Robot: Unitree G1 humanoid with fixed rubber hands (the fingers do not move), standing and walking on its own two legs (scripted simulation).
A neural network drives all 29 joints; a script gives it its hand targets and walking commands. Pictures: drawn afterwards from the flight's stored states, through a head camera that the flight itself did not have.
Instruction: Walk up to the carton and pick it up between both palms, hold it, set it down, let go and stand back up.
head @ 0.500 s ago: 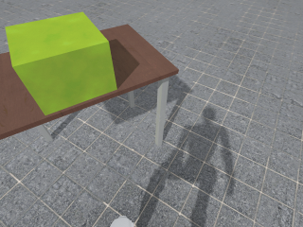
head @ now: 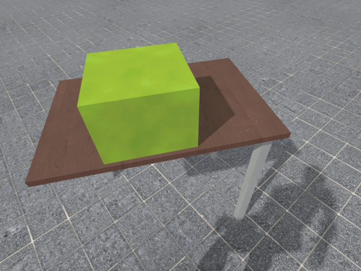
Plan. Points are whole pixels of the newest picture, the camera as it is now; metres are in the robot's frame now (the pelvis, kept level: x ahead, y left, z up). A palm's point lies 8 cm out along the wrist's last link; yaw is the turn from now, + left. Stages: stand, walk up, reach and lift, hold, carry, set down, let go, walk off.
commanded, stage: walk up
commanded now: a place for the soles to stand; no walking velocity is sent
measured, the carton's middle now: (142, 99) +0.62 +0.15 +0.07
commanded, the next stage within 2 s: none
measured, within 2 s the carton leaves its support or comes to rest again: neither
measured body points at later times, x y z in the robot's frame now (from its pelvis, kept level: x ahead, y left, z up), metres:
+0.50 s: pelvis +0.08 +0.01 +0.01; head +0.12 +0.03 +0.46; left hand +0.10 +0.27 -0.13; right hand +0.27 -0.19 -0.11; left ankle +0.10 +0.13 -0.71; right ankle +0.10 -0.11 -0.69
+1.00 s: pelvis +0.07 +0.00 +0.02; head +0.07 +0.01 +0.47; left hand +0.02 +0.26 -0.12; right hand +0.24 -0.20 -0.11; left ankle +0.07 +0.12 -0.71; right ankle +0.12 -0.11 -0.71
